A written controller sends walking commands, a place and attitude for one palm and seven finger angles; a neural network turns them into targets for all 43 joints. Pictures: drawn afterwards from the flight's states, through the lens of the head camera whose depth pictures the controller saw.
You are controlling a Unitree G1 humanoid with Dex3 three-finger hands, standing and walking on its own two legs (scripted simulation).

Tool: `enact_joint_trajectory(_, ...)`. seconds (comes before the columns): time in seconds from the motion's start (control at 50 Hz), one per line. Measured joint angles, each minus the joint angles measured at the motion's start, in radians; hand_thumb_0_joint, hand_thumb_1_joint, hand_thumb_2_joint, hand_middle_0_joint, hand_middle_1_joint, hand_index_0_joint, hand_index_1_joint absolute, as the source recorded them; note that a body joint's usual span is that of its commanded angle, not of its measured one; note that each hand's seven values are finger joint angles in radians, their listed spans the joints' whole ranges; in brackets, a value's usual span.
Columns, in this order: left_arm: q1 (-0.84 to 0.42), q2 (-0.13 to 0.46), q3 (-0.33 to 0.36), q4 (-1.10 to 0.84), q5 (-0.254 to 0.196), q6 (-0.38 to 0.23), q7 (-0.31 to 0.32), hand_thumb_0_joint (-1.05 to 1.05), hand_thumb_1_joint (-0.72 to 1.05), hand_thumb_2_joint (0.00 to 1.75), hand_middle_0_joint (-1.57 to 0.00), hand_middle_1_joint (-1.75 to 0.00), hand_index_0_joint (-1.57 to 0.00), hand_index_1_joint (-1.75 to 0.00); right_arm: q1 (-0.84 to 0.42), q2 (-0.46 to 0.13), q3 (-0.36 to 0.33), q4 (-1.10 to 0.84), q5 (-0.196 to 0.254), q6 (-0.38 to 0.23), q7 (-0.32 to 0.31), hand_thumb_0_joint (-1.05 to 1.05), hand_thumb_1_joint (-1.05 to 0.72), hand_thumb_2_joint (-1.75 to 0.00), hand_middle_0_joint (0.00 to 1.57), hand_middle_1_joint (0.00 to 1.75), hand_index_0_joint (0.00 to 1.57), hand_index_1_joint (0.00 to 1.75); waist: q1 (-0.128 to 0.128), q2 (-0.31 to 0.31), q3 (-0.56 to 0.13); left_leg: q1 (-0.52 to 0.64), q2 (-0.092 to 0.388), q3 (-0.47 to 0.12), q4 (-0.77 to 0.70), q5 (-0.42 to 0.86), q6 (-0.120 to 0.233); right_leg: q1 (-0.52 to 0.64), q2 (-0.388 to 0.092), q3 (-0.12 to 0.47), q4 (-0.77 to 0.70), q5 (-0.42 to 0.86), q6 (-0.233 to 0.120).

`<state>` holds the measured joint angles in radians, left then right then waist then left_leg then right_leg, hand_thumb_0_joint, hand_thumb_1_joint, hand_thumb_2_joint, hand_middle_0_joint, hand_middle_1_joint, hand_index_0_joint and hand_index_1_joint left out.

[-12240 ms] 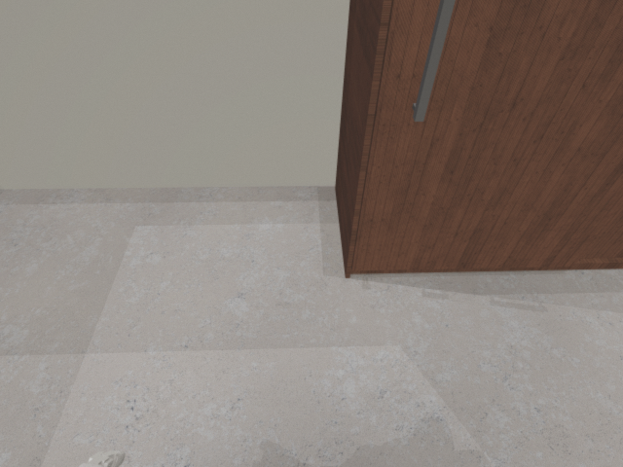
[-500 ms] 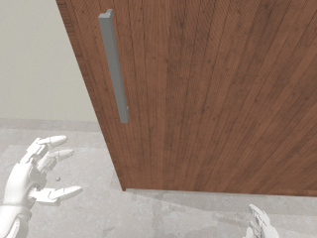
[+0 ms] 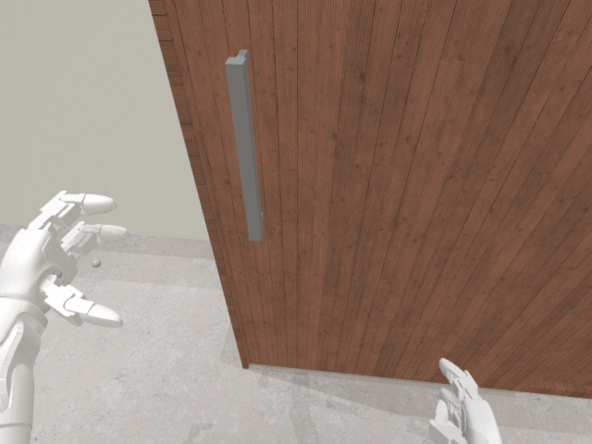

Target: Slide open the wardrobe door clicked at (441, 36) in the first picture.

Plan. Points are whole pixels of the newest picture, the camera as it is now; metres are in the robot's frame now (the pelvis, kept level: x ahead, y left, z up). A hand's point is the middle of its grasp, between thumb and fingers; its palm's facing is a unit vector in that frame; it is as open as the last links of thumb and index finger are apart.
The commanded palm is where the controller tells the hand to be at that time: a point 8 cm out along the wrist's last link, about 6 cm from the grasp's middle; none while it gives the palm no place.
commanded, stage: raise the hand with hooked fingers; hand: left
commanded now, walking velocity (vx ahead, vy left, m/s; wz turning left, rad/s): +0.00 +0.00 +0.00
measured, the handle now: (250, 159) +0.49 +0.14 +0.14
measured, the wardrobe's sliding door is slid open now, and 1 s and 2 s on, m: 0.00 0.00 0.00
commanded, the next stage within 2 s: move the hooked fingers beside the handle in 0.62 s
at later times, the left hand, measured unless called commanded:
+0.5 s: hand (112, 237) +0.29 +0.26 +0.17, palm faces +0.08 -0.99 -0.06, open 14.0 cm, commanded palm +0.26 +0.30 +0.17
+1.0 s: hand (129, 228) +0.30 +0.24 +0.17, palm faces +0.05 -1.00 -0.05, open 14.0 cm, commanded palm +0.28 +0.29 +0.17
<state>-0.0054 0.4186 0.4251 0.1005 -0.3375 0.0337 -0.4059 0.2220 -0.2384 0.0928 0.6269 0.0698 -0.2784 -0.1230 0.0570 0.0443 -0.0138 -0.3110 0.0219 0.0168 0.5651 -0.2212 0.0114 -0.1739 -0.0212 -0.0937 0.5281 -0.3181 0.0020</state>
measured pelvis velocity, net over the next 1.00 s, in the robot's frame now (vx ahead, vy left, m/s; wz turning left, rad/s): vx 0.01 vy -0.02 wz -0.01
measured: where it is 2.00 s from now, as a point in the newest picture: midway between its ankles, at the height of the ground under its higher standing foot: outside the picture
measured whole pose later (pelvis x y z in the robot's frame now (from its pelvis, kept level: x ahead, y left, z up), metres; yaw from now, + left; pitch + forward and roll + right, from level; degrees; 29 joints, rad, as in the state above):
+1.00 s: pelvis +0.01 -0.02 +0.00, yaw -1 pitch -2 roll +0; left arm -0.14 0.42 0.43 0.21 -0.33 0.09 -0.42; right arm 0.23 -0.26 0.07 0.64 0.09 -0.23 -0.13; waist 0.04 0.05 -0.03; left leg -0.28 0.03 0.02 0.53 -0.22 -0.01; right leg -0.16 -0.01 -0.09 0.52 -0.33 -0.02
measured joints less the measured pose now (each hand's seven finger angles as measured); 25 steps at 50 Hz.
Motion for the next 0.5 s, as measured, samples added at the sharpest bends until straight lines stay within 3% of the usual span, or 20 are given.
enact_joint_trajectory(0.24, -0.103, 0.059, 0.043, 0.085, -0.006, 0.068, -0.046, -0.01, -0.50, 0.30, -0.30, -1.20, -0.30, -1.20, 0.018, -0.026, -0.008, 0.011, 0.014, 0.017, 0.003, 0.01, -0.91, -0.90, 0.21, 0.30, 0.20, 0.30, -0.013, 0.011, -0.004, 0.032, 0.005, 0.001, -0.053, 0.023, -0.010, 0.023, 0.007, 0.002, -0.039, 0.016, -0.010)
enact_joint_trajectory(0.5, -0.064, 0.016, 0.049, 0.051, -0.002, 0.054, -0.025, -0.01, -0.50, 0.30, -0.31, -1.20, -0.30, -1.20, 0.013, -0.034, -0.032, 0.005, 0.013, 0.021, 0.003, 0.01, -0.91, -0.90, 0.21, 0.30, 0.20, 0.30, -0.013, 0.005, -0.008, 0.043, 0.015, 0.006, -0.048, 0.007, -0.022, 0.026, 0.016, 0.009, -0.024, -0.004, -0.020)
